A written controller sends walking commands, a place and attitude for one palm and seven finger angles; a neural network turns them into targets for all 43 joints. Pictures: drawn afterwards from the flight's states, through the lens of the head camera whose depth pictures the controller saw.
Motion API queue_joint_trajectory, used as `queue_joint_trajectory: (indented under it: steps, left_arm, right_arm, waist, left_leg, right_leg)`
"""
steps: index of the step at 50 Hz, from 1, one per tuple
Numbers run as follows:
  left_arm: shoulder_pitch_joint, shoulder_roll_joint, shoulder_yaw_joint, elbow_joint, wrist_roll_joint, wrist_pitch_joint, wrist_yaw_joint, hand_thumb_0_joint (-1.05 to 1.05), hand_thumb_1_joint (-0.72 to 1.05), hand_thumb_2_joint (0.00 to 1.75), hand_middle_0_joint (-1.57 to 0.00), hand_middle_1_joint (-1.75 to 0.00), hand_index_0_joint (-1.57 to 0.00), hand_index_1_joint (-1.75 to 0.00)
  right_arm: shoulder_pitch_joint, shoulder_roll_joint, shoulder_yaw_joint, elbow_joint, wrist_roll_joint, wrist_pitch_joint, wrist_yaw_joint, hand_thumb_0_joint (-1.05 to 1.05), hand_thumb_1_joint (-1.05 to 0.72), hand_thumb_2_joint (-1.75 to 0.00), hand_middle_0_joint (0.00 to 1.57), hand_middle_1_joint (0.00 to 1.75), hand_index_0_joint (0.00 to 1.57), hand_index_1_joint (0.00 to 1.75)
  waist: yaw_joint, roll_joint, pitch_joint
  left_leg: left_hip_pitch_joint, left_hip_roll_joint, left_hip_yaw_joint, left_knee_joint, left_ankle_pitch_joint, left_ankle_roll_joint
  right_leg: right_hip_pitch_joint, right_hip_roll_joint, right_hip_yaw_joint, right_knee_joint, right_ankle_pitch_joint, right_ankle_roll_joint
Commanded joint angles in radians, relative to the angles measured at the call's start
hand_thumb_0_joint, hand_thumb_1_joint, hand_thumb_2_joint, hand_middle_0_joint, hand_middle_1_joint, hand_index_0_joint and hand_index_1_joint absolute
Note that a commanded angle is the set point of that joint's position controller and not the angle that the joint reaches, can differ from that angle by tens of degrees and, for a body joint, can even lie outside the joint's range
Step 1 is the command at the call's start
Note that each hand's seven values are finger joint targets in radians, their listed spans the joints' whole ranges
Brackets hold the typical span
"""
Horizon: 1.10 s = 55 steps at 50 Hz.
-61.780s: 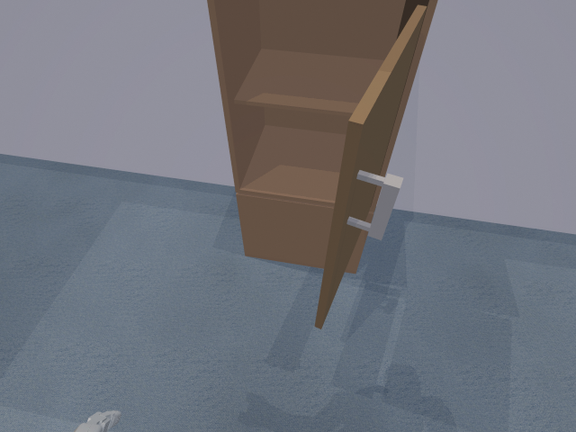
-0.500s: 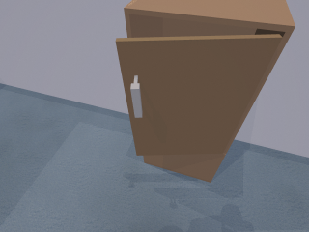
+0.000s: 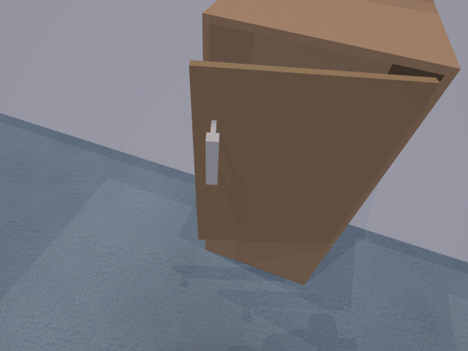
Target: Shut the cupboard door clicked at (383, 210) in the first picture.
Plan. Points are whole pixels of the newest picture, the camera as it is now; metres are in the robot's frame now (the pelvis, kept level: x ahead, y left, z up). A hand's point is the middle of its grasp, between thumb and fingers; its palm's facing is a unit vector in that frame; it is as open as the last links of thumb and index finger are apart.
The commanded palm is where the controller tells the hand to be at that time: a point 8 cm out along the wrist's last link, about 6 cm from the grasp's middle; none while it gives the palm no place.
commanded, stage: shuffle to correct the standing spot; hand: left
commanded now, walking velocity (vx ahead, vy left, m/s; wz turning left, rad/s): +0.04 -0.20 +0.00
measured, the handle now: (212, 152) +0.47 +0.08 +0.07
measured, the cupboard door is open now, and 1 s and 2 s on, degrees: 19 19 19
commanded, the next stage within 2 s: come to a stop and stand still in 0.72 s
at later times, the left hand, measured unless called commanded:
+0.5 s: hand out of the picture -0.02 +0.08 -0.18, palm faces +0.10 -0.98 -0.16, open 7.4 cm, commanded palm none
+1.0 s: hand out of the picture +0.07 +0.03 -0.18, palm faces +0.06 -0.97 -0.25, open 7.4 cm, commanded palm none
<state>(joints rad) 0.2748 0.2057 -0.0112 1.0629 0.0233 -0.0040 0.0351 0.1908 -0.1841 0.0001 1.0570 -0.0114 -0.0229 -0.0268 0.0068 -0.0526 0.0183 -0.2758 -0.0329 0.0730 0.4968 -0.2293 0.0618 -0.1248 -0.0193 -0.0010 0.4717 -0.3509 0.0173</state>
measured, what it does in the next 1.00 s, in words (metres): steps to the right: left foot, then right foot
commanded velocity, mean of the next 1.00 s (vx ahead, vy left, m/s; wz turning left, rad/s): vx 0.03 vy -0.12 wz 0.04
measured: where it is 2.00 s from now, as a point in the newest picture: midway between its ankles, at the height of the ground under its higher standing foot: outside the picture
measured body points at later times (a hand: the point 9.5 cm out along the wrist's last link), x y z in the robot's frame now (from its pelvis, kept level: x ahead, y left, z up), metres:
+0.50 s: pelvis +0.01 -0.08 +0.00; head +0.03 -0.06 +0.45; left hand -0.02 +0.13 -0.17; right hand +0.03 -0.32 -0.15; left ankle -0.01 +0.01 -0.70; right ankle -0.03 -0.15 -0.74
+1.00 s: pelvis +0.02 -0.18 -0.01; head +0.06 -0.18 +0.44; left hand +0.07 +0.08 -0.16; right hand +0.03 -0.41 -0.17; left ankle +0.01 -0.01 -0.73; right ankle +0.04 -0.33 -0.74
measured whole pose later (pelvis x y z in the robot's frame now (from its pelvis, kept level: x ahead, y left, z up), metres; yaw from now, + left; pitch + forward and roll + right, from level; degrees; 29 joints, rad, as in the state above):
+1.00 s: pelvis +0.02 -0.18 -0.01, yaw +3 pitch +2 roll +1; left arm 0.21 0.22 0.06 0.99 0.03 0.00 0.00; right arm 0.30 -0.16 -0.05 1.03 -0.03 0.01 -0.02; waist -0.01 -0.01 0.05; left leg -0.32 0.13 0.10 0.62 -0.36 -0.05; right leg -0.31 -0.10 -0.03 0.55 -0.26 0.04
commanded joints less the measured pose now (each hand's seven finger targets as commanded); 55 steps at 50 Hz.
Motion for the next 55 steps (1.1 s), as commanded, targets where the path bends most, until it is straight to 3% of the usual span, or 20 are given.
queue_joint_trajectory:
  steps: [1,6,9,13,15,19,22,27,28,29,30,31,38,45,47,48,49,51,53,55]
  left_arm:
    - [0.108,0.067,0.014,-0.017,0.005,0.009,-0.002,0.00,0.90,0.90,-0.20,-0.30,-0.20,-0.30]
    - [0.088,0.068,0.031,-0.047,0.009,0.027,-0.015,0.00,0.90,0.90,-0.20,-0.30,-0.20,-0.30]
    - [0.085,0.048,0.043,-0.066,0.008,0.033,-0.025,0.00,0.90,0.90,-0.20,-0.30,-0.20,-0.30]
    - [0.183,0.055,0.058,-0.040,0.013,0.025,-0.029,0.00,0.90,0.90,-0.20,-0.30,-0.20,-0.30]
    - [0.176,0.134,0.065,-0.057,0.019,0.027,-0.016,0.00,0.90,0.90,-0.20,-0.30,-0.20,-0.30]
    - [0.107,0.059,0.052,-0.066,0.012,0.010,-0.005,0.00,0.90,0.90,-0.20,-0.30,-0.20,-0.30]
    - [0.166,0.054,0.048,-0.054,0.019,0.003,0.002,0.00,0.90,0.90,-0.20,-0.30,-0.20,-0.30]
    - [0.154,0.058,0.054,-0.059,0.011,0.019,-0.005,0.00,0.90,0.90,-0.20,-0.30,-0.20,-0.30]
    - [0.139,0.052,0.054,-0.065,0.004,0.020,-0.008,0.00,0.90,0.90,-0.20,-0.30,-0.20,-0.30]
    - [0.149,0.019,0.053,-0.073,-0.002,0.019,-0.015,0.00,0.90,0.90,-0.20,-0.30,-0.20,-0.30]
    - [0.155,-0.015,0.046,-0.091,-0.003,0.017,-0.017,0.00,0.90,0.90,-0.20,-0.30,-0.20,-0.30]
    - [0.106,0.045,0.057,-0.115,0.013,0.028,-0.015,0.00,0.90,0.90,-0.20,-0.30,-0.20,-0.30]
    - [0.065,-0.008,0.082,-0.088,0.013,0.072,-0.046,0.00,0.90,0.90,-0.20,-0.30,-0.20,-0.30]
    - [-0.013,-0.023,0.068,-0.116,0.002,0.033,-0.045,0.00,0.90,0.90,-0.20,-0.30,-0.20,-0.30]
    - [0.068,0.008,0.071,-0.077,0.001,0.001,-0.035,0.00,0.90,0.90,-0.20,-0.30,-0.20,-0.30]
    - [0.125,0.075,0.079,-0.055,0.004,-0.018,-0.025,0.00,0.90,0.90,-0.20,-0.30,-0.20,-0.30]
    - [0.126,0.176,0.092,-0.056,0.011,-0.024,-0.015,0.00,0.90,0.90,-0.20,-0.30,-0.20,-0.30]
    - [0.080,0.182,0.083,-0.091,0.010,-0.013,-0.017,0.00,0.90,0.90,-0.20,-0.30,-0.20,-0.30]
    - [0.026,0.164,0.086,-0.089,0.008,-0.029,-0.007,0.00,0.90,0.90,-0.20,-0.30,-0.20,-0.30]
    - [0.014,0.137,0.081,-0.098,0.009,-0.023,0.004,0.00,0.90,0.90,-0.20,-0.30,-0.20,-0.30]
  right_arm:
    - [0.059,-0.138,-0.031,-0.026,-0.007,-0.002,-0.010,0.00,-0.90,-0.90,0.20,0.30,0.20,0.30]
    - [0.114,-0.176,-0.060,-0.029,-0.013,0.010,-0.027,0.00,-0.90,-0.90,0.20,0.30,0.20,0.30]
    - [0.095,-0.191,-0.071,-0.042,-0.021,0.014,-0.029,0.00,-0.90,-0.90,0.20,0.30,0.20,0.30]
    - [0.035,-0.141,-0.069,-0.062,-0.015,0.024,-0.018,0.00,-0.90,-0.90,0.20,0.30,0.20,0.30]
    - [0.010,-0.048,-0.046,-0.095,-0.010,0.030,-0.007,0.00,-0.90,-0.90,0.20,0.30,0.20,0.30]
    - [0.061,-0.037,-0.051,-0.052,-0.017,0.037,-0.001,0.00,-0.90,-0.90,0.20,0.30,0.20,0.30]
    - [0.055,-0.002,-0.044,-0.054,-0.013,0.031,-0.003,0.00,-0.90,-0.90,0.20,0.30,0.20,0.30]
    - [0.140,0.006,-0.036,-0.033,-0.011,0.017,-0.021,0.00,-0.90,-0.90,0.20,0.30,0.20,0.30]
    - [0.212,-0.010,-0.038,-0.007,-0.011,0.009,-0.026,0.00,-0.90,-0.90,0.20,0.30,0.20,0.30]
    - [0.270,-0.076,-0.053,0.010,-0.017,0.001,-0.036,0.00,-0.90,-0.90,0.20,0.30,0.20,0.30]
    - [0.312,-0.149,-0.069,0.013,-0.018,0.005,-0.048,0.00,-0.90,-0.90,0.20,0.30,0.20,0.30]
    - [0.325,-0.160,-0.070,0.003,-0.014,0.013,-0.050,0.00,-0.90,-0.90,0.20,0.30,0.20,0.30]
    - [0.112,-0.120,-0.062,-0.046,-0.022,-0.010,-0.045,0.00,-0.90,-0.90,0.20,0.30,0.20,0.30]
    - [0.126,-0.158,-0.091,-0.061,-0.034,0.021,-0.009,0.00,-0.90,-0.90,0.20,0.30,0.20,0.30]
    - [0.131,-0.124,-0.080,-0.059,-0.026,0.024,0.003,0.00,-0.90,-0.90,0.20,0.30,0.20,0.30]
    - [0.147,-0.071,-0.070,-0.060,-0.016,0.022,0.010,0.00,-0.90,-0.90,0.20,0.30,0.20,0.30]
    - [0.150,0.003,-0.054,-0.089,-0.007,0.027,0.013,0.00,-0.90,-0.90,0.20,0.30,0.20,0.30]
    - [0.093,-0.018,-0.058,-0.118,-0.008,0.035,0.017,0.00,-0.90,-0.90,0.20,0.30,0.20,0.30]
    - [0.105,-0.040,-0.059,-0.090,-0.008,0.043,0.020,0.00,-0.90,-0.90,0.20,0.30,0.20,0.30]
    - [0.110,-0.062,-0.062,-0.084,-0.003,0.047,0.023,0.00,-0.90,-0.90,0.20,0.30,0.20,0.30]
  waist:
    - [-0.006,0.106,0.022]
    - [-0.032,0.174,-0.033]
    - [-0.022,0.149,-0.061]
    - [0.036,0.032,-0.040]
    - [0.045,-0.224,0.031]
    - [0.000,-0.076,0.070]
    - [0.017,-0.034,0.040]
    - [-0.010,-0.016,-0.027]
    - [-0.046,0.011,-0.059]
    - [-0.067,0.148,-0.083]
    - [-0.068,0.343,-0.085]
    - [-0.090,0.215,-0.061]
    - [0.011,0.190,0.024]
    - [-0.025,0.297,-0.013]
    - [0.016,0.190,-0.063]
    - [0.041,0.009,-0.098]
    - [0.037,-0.297,-0.094]
    - [0.040,-0.092,-0.034]
    - [0.017,-0.297,-0.017]
    - [0.016,-0.269,-0.019]
  left_leg:
    - [0.096,0.224,-0.271,-0.175,0.080,0.041]
    - [0.187,0.337,-0.380,-0.195,0.167,0.126]
    - [0.129,0.364,-0.340,-0.168,0.197,0.147]
    - [-0.175,0.203,-0.136,-0.028,-0.077,0.017]
    - [-0.272,0.040,0.025,0.268,-0.292,-0.041]
    - [-0.271,0.073,-0.005,0.544,-0.219,-0.034]
    - [-0.261,0.068,0.033,0.454,-0.247,-0.044]
    - [-0.027,0.066,0.068,0.081,-0.084,-0.038]
    - [0.100,0.100,0.047,-0.045,0.046,-0.026]
    - [0.260,0.265,-0.153,-0.112,0.227,0.037]
    - [0.357,0.520,-0.456,-0.143,0.543,0.169]
    - [0.322,0.592,-0.473,-0.125,0.645,0.248]
    - [0.006,0.347,-0.081,-0.194,0.382,0.091]
    - [0.039,0.286,-0.068,-0.134,0.100,0.059]
    - [-0.023,0.202,-0.029,-0.009,-0.017,-0.006]
    - [-0.112,0.147,0.003,0.111,-0.195,-0.050]
    - [-0.225,0.067,0.035,0.271,-0.377,-0.085]
    - [-0.210,0.081,-0.039,0.388,-0.366,-0.066]
    - [-0.257,0.082,-0.045,0.498,-0.282,-0.086]
    - [-0.250,0.076,-0.040,0.517,-0.227,-0.099]
  right_leg:
    - [-0.141,-0.031,-0.018,-0.018,0.043,-0.031]
    - [-0.278,-0.009,-0.015,0.209,-0.136,-0.037]
    - [-0.265,-0.019,0.002,0.261,-0.150,-0.041]
    - [0.031,-0.040,0.005,-0.086,0.056,-0.037]
    - [-0.069,-0.266,0.252,-0.289,-0.146,-0.148]
    - [-0.101,-0.207,0.107,-0.220,0.190,-0.218]
    - [-0.010,-0.197,0.049,-0.141,0.535,-0.241]
    - [-0.028,-0.133,0.014,-0.026,0.568,-0.195]
    - [-0.069,-0.112,-0.009,0.061,0.538,-0.156]
    - [-0.226,-0.058,-0.055,0.214,0.329,-0.092]
    - [-0.442,0.015,-0.095,0.423,-0.169,-0.031]
    - [-0.474,-0.002,-0.008,0.586,-0.252,-0.037]
    - [-0.382,-0.030,0.013,0.671,0.050,0.016]
    - [-0.234,-0.009,-0.118,0.195,-0.012,0.032]
    - [-0.037,0.007,-0.132,-0.028,0.128,0.034]
    - [0.082,-0.106,-0.009,-0.090,0.176,0.019]
    - [0.065,-0.323,0.241,-0.169,0.244,-0.035]
    - [-0.052,-0.375,0.246,-0.188,0.316,-0.143]
    - [-0.032,-0.329,0.233,-0.131,0.567,-0.136]
    - [-0.020,-0.312,0.145,-0.095,0.694,-0.145]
